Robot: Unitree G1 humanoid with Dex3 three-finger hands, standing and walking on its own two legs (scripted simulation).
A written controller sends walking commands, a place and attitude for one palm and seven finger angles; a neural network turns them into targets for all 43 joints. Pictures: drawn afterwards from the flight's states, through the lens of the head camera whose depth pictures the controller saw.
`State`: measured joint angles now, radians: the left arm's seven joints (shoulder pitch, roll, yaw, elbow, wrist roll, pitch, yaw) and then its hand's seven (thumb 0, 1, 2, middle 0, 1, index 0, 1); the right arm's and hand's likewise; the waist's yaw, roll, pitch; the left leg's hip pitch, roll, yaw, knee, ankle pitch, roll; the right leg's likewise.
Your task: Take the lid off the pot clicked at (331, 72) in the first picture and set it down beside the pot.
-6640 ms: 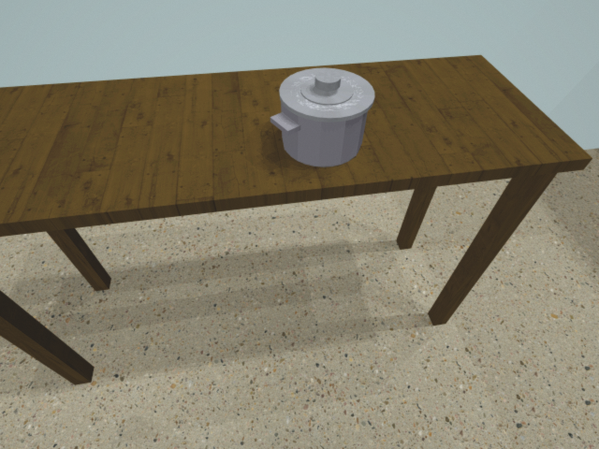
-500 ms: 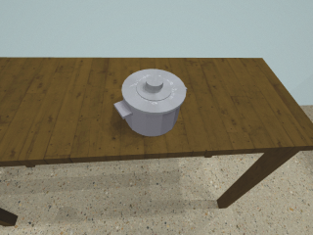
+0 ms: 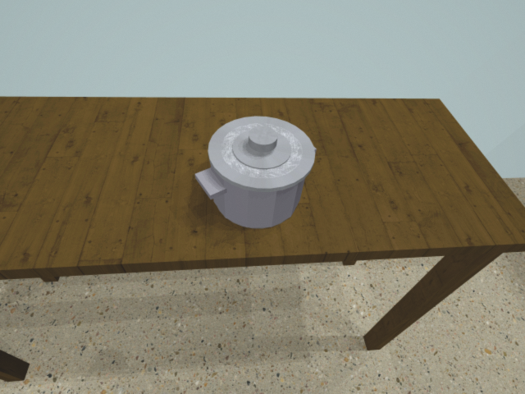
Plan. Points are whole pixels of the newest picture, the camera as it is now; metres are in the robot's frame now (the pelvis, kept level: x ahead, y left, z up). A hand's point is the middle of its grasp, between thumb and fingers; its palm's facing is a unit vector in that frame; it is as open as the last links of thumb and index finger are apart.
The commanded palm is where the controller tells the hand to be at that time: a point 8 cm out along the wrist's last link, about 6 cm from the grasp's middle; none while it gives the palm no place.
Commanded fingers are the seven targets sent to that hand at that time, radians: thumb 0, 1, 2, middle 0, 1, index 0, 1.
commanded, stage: shuffle to correct the standing spot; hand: left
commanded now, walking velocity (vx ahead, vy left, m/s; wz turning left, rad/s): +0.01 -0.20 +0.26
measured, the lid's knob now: (262, 138) +0.45 +0.04 +0.15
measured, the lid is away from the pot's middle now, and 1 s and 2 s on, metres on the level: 0.00 0.00 0.00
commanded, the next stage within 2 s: come to a stop and stand still in 1.24 s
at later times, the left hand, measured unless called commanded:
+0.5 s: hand out of the picture -0.05 +0.11 -0.18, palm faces +0.12 -0.99 -0.12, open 7.4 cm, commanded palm none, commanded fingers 0.00 0.90 0.90 -0.20 -0.30 -0.20 -0.30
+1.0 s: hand out of the picture -0.01 +0.07 -0.20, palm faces +0.15 -0.98 -0.11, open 7.4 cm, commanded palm none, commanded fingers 0.00 0.90 0.90 -0.20 -0.30 -0.20 -0.30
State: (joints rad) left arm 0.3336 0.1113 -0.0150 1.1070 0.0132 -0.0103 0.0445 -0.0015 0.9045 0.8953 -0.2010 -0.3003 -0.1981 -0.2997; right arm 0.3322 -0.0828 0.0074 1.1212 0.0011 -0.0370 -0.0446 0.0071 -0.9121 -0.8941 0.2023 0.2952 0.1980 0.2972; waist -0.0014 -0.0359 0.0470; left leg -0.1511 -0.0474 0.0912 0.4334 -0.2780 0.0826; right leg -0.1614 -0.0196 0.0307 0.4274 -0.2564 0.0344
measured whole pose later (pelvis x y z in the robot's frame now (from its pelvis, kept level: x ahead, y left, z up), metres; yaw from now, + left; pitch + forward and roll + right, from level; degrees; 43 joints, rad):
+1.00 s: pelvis +0.01 -0.09 -0.02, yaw +7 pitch +1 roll -3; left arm 0.33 0.15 0.03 0.99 0.03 0.04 0.03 0.00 0.90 0.90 -0.20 -0.30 -0.20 -0.30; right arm 0.27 -0.10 -0.04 1.08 -0.01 0.03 -0.07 0.01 -0.92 -0.89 0.20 0.30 0.20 0.30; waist -0.01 -0.05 0.06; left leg -0.29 0.07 0.05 0.67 -0.40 0.01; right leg -0.20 0.10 -0.15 0.53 -0.35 -0.11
